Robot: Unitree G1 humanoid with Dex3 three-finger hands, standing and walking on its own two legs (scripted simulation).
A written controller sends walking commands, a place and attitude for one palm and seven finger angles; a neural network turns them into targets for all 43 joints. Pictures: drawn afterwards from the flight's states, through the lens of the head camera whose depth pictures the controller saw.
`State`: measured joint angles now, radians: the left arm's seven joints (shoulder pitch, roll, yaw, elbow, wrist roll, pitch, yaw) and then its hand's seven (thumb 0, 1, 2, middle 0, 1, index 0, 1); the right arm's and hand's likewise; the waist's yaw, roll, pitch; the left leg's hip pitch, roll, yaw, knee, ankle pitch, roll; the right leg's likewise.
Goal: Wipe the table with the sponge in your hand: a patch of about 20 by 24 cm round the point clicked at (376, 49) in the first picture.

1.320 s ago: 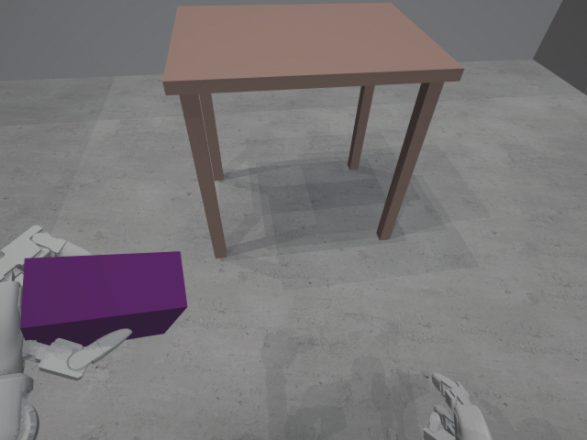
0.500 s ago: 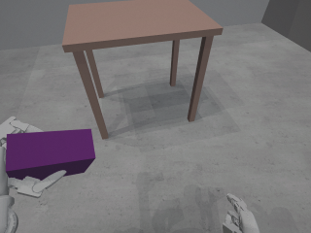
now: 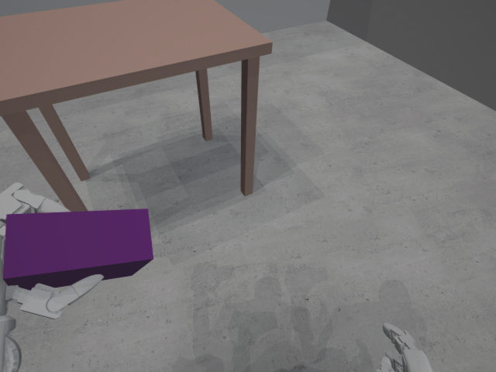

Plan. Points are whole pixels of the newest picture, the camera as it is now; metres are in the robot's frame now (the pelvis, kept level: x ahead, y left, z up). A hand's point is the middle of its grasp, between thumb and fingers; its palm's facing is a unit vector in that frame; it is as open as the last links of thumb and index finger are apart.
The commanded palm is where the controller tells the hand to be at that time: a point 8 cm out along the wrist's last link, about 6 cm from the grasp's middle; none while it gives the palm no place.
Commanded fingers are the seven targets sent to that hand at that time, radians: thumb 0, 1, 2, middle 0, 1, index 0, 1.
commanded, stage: walk to a spot facing it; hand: left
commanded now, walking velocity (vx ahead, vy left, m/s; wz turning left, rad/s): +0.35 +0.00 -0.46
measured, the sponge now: (102, 248) +0.23 +0.20 +0.15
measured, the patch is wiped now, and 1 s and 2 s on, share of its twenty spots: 0.00 0.00 0.00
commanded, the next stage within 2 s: turn to face it in 1.00 s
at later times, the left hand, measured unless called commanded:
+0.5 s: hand (199, 152) +0.39 +0.11 +0.17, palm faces +0.13 -0.85 -0.51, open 10.1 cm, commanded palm +0.34 +0.18 +0.18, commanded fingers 0.00 0.10 1.30 -1.20 -1.60 -1.20 -1.60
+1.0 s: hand (240, 96) +0.53 +0.06 +0.18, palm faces +0.18 -0.86 -0.48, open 10.1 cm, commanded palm +0.49 +0.12 +0.18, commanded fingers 0.00 0.10 1.30 -1.20 -1.60 -1.20 -1.60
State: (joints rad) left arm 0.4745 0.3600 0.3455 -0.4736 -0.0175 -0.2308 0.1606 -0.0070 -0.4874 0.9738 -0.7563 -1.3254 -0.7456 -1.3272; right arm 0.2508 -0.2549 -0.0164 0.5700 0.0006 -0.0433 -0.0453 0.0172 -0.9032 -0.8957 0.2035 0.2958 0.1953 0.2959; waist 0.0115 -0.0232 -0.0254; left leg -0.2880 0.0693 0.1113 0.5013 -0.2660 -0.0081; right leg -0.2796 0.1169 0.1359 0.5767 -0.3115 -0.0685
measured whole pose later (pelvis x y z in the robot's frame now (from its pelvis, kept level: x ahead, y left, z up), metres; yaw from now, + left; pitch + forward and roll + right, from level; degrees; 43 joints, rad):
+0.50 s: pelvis +0.12 -0.06 -0.01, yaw -13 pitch -1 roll -1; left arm 0.52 0.39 0.40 -0.60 -0.01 -0.23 0.13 -0.01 -0.49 0.98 -0.76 -1.33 -0.75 -1.33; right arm 0.17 -0.24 -0.03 0.64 0.00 -0.01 -0.02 0.02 -0.90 -0.90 0.21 0.30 0.20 0.30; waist -0.04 0.03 0.12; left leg -0.56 0.16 0.05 1.22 -0.43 -0.04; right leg -0.36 -0.02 -0.14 0.66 -0.28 -0.05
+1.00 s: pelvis +0.26 -0.11 -0.01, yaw -15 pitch -1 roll +0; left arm 0.45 0.38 0.35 -0.51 0.00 -0.20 0.15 -0.01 -0.49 0.98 -0.76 -1.33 -0.75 -1.33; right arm 0.22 -0.12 0.05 0.59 0.00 -0.07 -0.05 0.01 -0.90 -0.89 0.21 0.30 0.20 0.30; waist 0.01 0.06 0.06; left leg -0.32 0.18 0.13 0.79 -0.41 -0.03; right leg -0.32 -0.05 -0.19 0.64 -0.28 -0.04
